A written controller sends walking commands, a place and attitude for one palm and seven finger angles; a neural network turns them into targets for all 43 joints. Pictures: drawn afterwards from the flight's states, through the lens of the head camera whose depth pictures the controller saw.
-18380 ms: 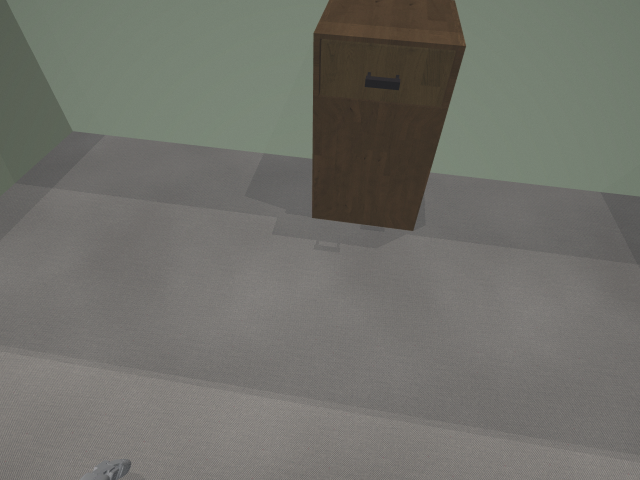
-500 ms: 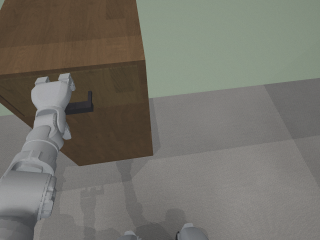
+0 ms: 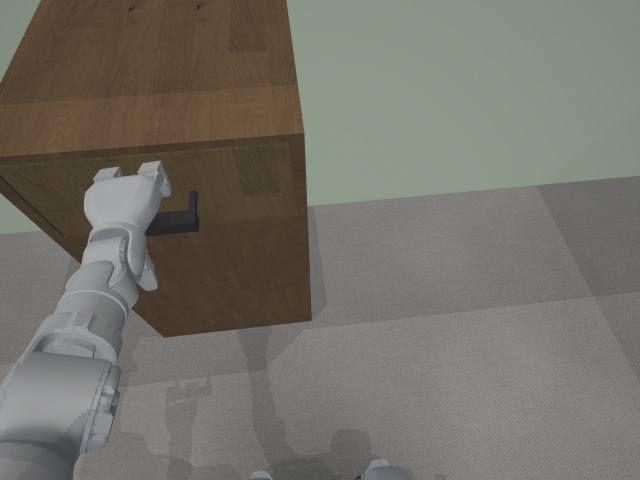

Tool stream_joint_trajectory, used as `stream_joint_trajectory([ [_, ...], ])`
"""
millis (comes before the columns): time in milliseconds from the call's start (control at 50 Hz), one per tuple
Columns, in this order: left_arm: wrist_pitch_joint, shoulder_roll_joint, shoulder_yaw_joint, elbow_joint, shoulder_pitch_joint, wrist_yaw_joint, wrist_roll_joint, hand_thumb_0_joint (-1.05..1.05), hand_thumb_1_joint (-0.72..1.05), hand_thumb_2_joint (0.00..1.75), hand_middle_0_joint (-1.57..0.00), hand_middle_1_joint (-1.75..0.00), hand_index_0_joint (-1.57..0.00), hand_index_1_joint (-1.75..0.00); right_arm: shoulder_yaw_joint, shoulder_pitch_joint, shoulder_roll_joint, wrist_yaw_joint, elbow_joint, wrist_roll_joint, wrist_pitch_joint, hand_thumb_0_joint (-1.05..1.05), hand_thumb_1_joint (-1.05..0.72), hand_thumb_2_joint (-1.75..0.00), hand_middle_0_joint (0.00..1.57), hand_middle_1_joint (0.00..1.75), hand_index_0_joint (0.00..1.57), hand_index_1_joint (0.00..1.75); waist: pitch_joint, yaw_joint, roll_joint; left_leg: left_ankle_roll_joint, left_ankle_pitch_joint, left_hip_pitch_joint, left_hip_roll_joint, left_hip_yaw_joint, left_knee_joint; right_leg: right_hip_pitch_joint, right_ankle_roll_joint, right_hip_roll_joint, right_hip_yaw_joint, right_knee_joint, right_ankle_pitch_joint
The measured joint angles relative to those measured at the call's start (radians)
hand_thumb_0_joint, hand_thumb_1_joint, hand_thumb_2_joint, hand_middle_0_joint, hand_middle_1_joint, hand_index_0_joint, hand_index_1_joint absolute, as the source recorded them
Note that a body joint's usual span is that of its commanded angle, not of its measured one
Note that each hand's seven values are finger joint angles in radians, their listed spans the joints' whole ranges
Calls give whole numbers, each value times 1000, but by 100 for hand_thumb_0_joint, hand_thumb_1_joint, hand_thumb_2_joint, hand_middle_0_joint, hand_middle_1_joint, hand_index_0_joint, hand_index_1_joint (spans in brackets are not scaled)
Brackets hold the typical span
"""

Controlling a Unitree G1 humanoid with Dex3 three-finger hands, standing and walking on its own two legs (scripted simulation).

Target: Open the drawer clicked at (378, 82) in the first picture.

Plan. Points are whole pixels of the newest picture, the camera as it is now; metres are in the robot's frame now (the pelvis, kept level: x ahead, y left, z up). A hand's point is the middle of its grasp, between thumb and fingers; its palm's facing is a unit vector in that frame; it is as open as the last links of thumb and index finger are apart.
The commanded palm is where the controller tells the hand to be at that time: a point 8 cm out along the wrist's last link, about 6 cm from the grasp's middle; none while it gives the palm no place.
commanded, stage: move the hooked fingers above the handle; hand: left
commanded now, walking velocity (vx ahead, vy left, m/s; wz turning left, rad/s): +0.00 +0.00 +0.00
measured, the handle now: (163, 211) +0.52 +0.23 -0.05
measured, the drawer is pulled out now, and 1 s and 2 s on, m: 0.00 0.00 0.00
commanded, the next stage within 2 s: none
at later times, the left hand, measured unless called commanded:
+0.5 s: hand (151, 213) +0.47 +0.22 +0.01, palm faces -0.04 -0.06 -1.00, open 13.8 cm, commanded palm +0.45 +0.24 +0.07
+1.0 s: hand (139, 216) +0.46 +0.24 +0.02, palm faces +0.02 -0.03 -1.00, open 13.8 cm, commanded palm +0.44 +0.23 +0.07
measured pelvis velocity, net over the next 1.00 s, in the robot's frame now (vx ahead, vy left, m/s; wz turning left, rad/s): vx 0.00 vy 0.00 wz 0.02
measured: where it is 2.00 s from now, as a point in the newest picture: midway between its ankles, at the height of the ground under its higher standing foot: outside the picture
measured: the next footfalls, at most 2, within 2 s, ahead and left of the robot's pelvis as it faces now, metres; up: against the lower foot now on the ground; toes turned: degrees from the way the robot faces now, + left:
none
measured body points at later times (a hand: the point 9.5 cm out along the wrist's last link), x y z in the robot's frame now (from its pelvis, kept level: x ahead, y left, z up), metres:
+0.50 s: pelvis +0.00 +0.01 +0.00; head +0.10 +0.01 +0.44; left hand +0.47 +0.22 +0.07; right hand +0.02 -0.27 -0.13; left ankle -0.02 +0.11 -0.70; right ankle +0.00 -0.12 -0.70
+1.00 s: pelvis +0.00 +0.00 -0.01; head +0.09 +0.01 +0.43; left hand +0.45 +0.23 +0.07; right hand +0.04 -0.27 -0.13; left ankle -0.02 +0.11 -0.70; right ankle +0.00 -0.12 -0.70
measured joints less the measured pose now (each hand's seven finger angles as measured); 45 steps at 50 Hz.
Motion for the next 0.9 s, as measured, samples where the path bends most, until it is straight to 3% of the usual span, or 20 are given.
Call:
stream_joint_trajectory([
  [60, -63, 15, -3, -35, 19, -18, 9, 0, -49, 30, -32, -120, -33, -121, 1, 13, 8, -13, 0, -1, -6, 1, -90, -90, 20, 30, 20, 30, 2, 0, -9, -2, 0, 10, -1, -8, -3, 14, -2, -1, -8, -6, -1],
  [140, -123, 32, -1, -66, 14, 16, 35, 0, -49, 30, -32, -120, -32, -120, -6, 20, 5, -14, 9, -9, -13, 1, -90, -90, 20, 30, 20, 30, -2, -2, -16, -4, -9, -16, -2, -19, 23, -4, -4, -2, -19, 13, -11],
  [240, -85, 33, 3, -28, -17, 67, 33, 0, -49, 30, -32, -120, -32, -120, -15, 14, -10, 5, 21, -13, -12, 1, -90, -90, 20, 30, 20, 30, -6, -3, -8, -1, -20, -50, -3, -20, 52, -35, -2, -3, -20, 35, -18],
  [320, -35, 32, 0, 12, -28, 51, 23, 0, -49, 30, -32, -120, -32, -120, -14, 13, -13, 10, 21, -10, -7, 1, -90, -90, 20, 30, 20, 30, -2, -8, -6, 3, -17, -54, -3, -14, 48, -41, 2, -3, -14, 31, -14],
  [420, -66, 18, -6, -40, -4, 12, 14, 0, -49, 30, -32, -120, -32, -120, -19, 32, -4, 3, 18, -13, -10, 1, -90, -90, 20, 30, 20, 30, -2, -7, -6, 5, -14, -41, -3, -12, 36, -26, 5, -3, -12, 15, -8],
  [520, -98, 1, 2, -64, -3, 43, 27, 0, -49, 30, -32, -120, -32, -120, -15, 36, 0, 7, 31, -19, -5, 1, -90, -90, 20, 30, 20, 30, -16, -12, -4, 6, -23, -32, -2, -10, 42, -18, 6, -2, -10, 19, -15],
  [620, -39, 7, 16, -15, -12, 69, 34, 0, -49, 30, -33, -121, -32, -120, -2, 24, -3, 18, 22, -12, 8, 1, -90, -90, 20, 30, 20, 30, -15, -15, 1, 8, -23, -28, 0, 3, 39, -22, 7, 0, 3, 24, -13],
  [700, -11, 20, 27, -7, 15, 38, 22, 0, -49, 30, -33, -121, -32, -120, -1, 21, -1, 15, 7, -5, 10, 1, -90, -90, 20, 30, 20, 30, -5, -6, 3, 9, -13, -16, 1, 11, 22, -15, 8, 1, 11, 11, -4],
  [800, -71, 21, -6, -67, 55, -1, 5, 0, -49, 30, -33, -120, -32, -120, -14, 32, 4, -2, 10, -5, -3, 1, -90, -90, 20, 30, 20, 30, 2, 11, -1, 7, -6, 0, -3, -4, 11, 10, 7, -3, -3, -4, -1],
  [900, -133, 6, -21, -100, 41, 36, 24, 0, -49, 30, -32, -120, -32, -120, -19, 22, 0, -5, 26, -13, -12, 1, -90, -90, 20, 30, 20, 30, -8, 11, -12, 3, -14, -14, -7, -21, 34, 3, 4, -7, -21, 13, -11],
])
